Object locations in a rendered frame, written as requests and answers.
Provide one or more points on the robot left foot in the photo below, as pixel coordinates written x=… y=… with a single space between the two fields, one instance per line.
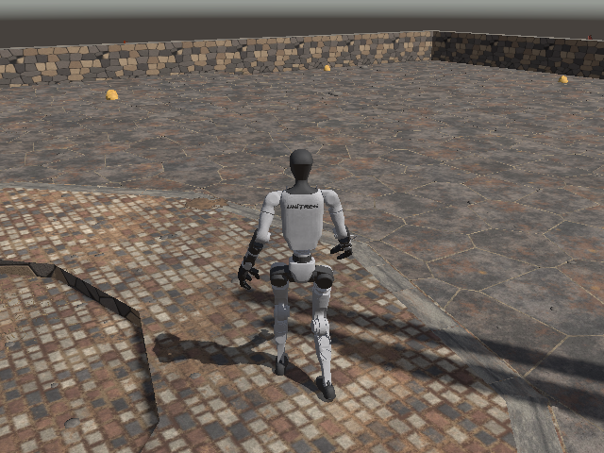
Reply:
x=281 y=367

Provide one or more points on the left robot upper arm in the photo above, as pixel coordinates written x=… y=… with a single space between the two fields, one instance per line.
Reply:
x=271 y=200

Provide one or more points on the right robot upper arm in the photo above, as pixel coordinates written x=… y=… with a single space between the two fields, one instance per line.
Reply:
x=336 y=213

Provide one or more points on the robot left forearm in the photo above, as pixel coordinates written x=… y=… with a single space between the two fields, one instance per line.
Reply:
x=252 y=252

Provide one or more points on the robot right forearm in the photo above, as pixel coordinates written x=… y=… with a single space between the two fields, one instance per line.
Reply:
x=346 y=242

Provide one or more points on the right robot thigh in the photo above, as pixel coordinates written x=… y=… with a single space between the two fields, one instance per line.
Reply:
x=323 y=279

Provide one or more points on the robot left hand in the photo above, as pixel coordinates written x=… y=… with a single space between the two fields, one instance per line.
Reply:
x=243 y=275

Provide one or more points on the robot right hand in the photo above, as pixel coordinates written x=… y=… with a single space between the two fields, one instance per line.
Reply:
x=337 y=248

